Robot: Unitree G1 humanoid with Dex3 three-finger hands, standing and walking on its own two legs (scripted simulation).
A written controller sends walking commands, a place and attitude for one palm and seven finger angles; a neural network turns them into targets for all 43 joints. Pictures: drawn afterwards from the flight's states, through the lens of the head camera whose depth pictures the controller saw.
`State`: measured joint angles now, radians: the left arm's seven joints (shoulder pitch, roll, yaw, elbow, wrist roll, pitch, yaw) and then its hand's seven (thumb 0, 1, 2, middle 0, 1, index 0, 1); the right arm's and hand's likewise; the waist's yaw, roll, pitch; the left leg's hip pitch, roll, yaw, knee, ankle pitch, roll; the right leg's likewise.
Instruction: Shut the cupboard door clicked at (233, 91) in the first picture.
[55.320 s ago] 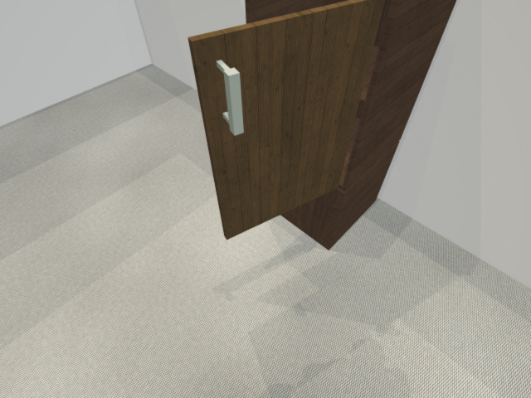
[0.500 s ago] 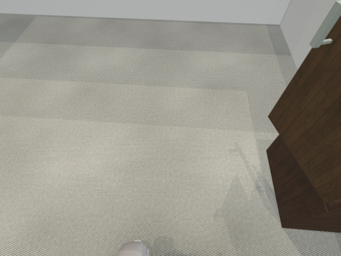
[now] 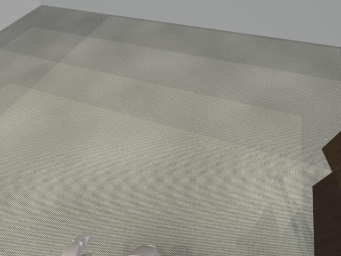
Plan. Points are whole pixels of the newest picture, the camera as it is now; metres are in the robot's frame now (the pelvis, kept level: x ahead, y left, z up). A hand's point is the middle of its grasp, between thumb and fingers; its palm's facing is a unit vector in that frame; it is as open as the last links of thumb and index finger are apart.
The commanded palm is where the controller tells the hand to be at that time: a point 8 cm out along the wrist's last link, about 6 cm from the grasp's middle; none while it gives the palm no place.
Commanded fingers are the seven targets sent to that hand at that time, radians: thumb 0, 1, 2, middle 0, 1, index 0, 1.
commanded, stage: walk to a spot facing it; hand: left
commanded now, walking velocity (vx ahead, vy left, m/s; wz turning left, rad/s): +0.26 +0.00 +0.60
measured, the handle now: out of the picture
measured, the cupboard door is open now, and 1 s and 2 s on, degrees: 19 19 19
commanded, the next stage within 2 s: turn to face it in 1.18 s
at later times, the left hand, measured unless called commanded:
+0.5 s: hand out of the picture +0.02 +0.27 -0.17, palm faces +0.34 -0.91 -0.22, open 7.4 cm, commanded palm none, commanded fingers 0.00 0.90 0.90 -0.20 -0.30 -0.20 -0.30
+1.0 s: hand (86, 199) +0.28 +0.27 -0.14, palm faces +0.51 -0.83 -0.23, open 7.2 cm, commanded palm none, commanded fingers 0.00 0.90 0.90 -0.20 -0.30 -0.20 -0.30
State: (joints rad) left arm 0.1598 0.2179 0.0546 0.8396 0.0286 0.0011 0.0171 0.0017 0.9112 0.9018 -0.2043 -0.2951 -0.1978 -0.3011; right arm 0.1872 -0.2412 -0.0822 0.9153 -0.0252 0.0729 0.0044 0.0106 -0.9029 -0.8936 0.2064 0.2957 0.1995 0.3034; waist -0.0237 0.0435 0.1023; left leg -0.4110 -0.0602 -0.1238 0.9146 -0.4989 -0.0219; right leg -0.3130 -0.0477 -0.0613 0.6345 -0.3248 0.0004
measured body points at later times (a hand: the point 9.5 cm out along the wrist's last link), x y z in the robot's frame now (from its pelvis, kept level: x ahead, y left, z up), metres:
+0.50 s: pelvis +0.08 +0.06 +0.00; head +0.10 +0.09 +0.45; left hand +0.01 +0.31 -0.16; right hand +0.24 -0.16 -0.12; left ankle +0.03 +0.14 -0.73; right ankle +0.07 -0.09 -0.65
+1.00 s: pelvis +0.30 +0.08 +0.02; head +0.33 +0.08 +0.46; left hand +0.25 +0.32 -0.12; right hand +0.42 -0.14 -0.15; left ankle +0.19 +0.18 -0.61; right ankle +0.36 +0.01 -0.73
